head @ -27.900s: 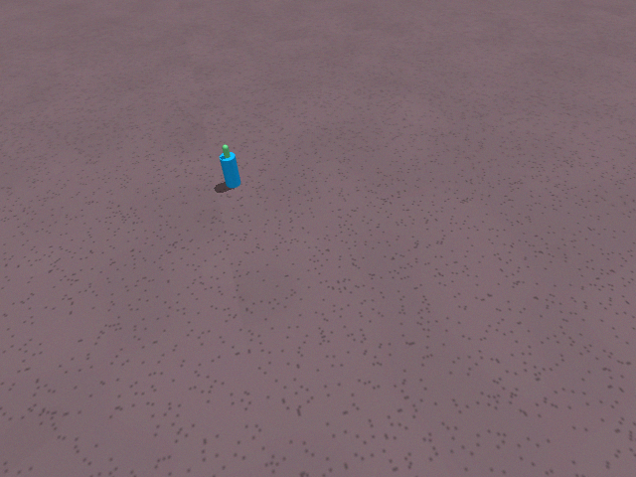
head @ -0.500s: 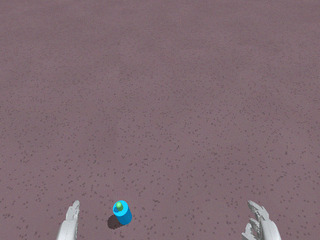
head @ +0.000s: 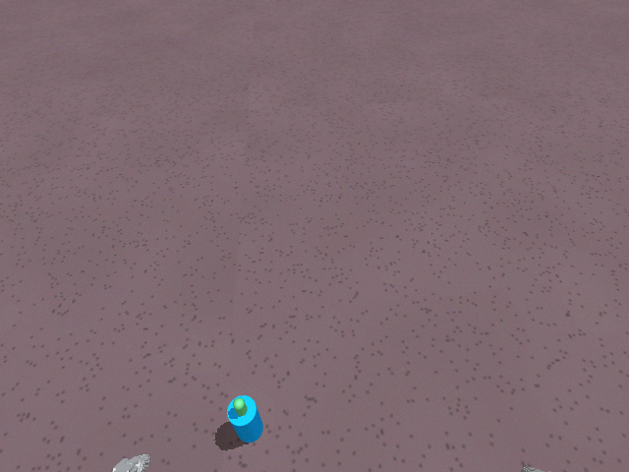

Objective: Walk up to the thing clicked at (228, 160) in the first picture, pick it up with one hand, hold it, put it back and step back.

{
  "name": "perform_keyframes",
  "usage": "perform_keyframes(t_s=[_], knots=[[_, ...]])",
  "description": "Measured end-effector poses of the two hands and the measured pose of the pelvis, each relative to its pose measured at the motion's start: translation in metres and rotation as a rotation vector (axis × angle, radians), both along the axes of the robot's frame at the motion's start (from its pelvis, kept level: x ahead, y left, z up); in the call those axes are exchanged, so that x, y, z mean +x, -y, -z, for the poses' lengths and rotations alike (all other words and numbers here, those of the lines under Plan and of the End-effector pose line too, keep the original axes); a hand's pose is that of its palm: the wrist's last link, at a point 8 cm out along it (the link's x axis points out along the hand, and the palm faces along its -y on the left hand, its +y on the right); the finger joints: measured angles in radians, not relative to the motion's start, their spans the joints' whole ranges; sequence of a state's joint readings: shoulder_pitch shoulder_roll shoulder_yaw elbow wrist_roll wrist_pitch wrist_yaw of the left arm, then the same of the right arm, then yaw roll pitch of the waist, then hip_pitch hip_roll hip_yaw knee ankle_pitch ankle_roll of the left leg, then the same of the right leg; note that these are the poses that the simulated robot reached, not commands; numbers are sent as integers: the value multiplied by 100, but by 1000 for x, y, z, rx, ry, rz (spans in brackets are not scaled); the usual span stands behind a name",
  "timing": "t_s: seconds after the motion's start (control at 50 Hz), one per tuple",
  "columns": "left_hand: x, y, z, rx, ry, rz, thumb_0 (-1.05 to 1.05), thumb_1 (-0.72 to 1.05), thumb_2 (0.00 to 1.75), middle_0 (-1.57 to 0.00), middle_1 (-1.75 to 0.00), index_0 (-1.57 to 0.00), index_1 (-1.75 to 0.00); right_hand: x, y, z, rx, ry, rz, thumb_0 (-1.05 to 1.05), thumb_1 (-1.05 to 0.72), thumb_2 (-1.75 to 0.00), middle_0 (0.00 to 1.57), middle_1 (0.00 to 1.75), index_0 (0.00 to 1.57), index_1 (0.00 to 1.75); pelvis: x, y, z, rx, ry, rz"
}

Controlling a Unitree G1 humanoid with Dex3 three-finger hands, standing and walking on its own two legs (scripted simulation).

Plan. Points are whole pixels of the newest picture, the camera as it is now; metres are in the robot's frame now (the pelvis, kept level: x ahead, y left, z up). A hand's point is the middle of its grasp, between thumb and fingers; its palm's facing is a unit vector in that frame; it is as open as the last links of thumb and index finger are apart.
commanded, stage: stand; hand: left
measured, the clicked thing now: (244, 416) +0.38 +0.23 -0.63
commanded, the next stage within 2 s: step back in 1.98 s
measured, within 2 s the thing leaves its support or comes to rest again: neither
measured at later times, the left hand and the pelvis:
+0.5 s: hand out of the picture +0.03 +0.26 -0.13, palm faces +0.01 -0.94 -0.35, open 7.4 cm; pelvis -0.02 +0.01 +0.03, yaw +1 degrees
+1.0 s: hand out of the picture +0.03 +0.25 -0.13, palm faces +0.00 -0.94 -0.34, open 7.4 cm; pelvis -0.02 +0.00 +0.03, yaw +0 degrees
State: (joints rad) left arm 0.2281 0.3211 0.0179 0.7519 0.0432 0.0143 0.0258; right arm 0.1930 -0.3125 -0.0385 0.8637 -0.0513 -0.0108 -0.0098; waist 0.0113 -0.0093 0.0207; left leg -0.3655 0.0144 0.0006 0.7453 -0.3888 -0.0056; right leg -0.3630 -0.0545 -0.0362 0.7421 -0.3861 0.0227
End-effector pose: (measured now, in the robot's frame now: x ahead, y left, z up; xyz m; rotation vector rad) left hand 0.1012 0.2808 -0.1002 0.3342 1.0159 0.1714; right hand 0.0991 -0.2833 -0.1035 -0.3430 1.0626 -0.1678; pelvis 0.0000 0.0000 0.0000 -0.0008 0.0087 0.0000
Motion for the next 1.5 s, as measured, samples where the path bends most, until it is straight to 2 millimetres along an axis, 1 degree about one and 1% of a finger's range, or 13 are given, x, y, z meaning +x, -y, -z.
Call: perform_keyframes(t_s=[0.1, 0.18, 0.26, 0.4, 0.6, 0.78, 0.9, 1.3, 1.5], knots=[[-29, -11, 1, 7, -99, -49, 1, 84, 89, -20, -30, -20, -30, -22, 2, -3, -2, -79, 30, 1, -91, -90, 20, 30, 20, 30, 0, -3, -10, -3, 25, -4], [-47, -14, -1, 3, -158, -78, 1, 88, 89, -20, -30, -20, -30, -34, -3, -3, 12, -126, 40, 1, -91, -90, 20, 30, 20, 30, -2, -5, -18, -4, 44, -7], [-61, -15, -3, -3, -198, -96, 1, 89, 90, -20, -30, -20, -30, -42, -9, -4, 32, -150, 43, 1, -91, -90, 20, 30, 20, 30, -5, -7, -24, -2, 61, -8], [-76, -17, -8, -4, -231, -113, 1, 90, 90, -20, -30, -21, -30, -49, -15, -4, 55, -161, 43, 1, -91, -90, 20, 30, 20, 30, -12, -7, -29, 2, 77, -10], [-86, -19, -12, 5, -246, -127, 1, 90, 90, -20, -30, -21, -30, -57, -7, -5, 50, -176, 50, 1, -91, -90, 20, 30, 20, 30, -19, -5, -32, 1, 81, -13], [-87, -16, -11, 1, -262, -127, 1, 90, 90, -20, -30, -20, -30, -65, 2, -6, 37, -202, 58, 1, -91, -90, 20, 30, 20, 30, -20, -1, -32, 1, 75, -12], [-83, -13, -11, -3, -265, -123, 1, 90, 90, -20, -30, -21, -30, -64, 5, -7, 36, -206, 61, 1, -91, -90, 20, 30, 20, 30, -18, 1, -33, 0, 74, -8], [-49, -10, -13, -11, -235, -99, 1, 90, 90, -20, -30, -21, -30, -47, 9, -10, 29, -197, 63, 1, -91, -90, 20, 30, 20, 30, -5, 2, -35, 0, 57, 1], [-38, -11, -15, -7, -228, -97, 1, 90, 90, -20, -30, -21, -30, -36, 9, -11, 28, -186, 60, 1, -91, -90, 20, 30, 20, 30, 1, 2, -35, 1, 53, 2]])
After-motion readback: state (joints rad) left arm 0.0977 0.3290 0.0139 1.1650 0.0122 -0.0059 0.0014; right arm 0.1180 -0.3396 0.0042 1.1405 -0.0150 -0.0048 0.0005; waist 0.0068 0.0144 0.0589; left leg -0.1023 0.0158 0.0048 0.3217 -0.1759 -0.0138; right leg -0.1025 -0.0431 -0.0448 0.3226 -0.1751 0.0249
